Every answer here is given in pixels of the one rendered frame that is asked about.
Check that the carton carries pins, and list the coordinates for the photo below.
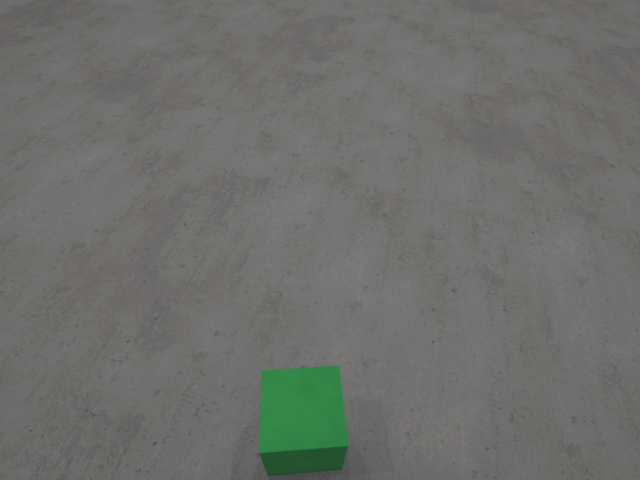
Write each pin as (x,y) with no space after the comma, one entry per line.
(302,420)

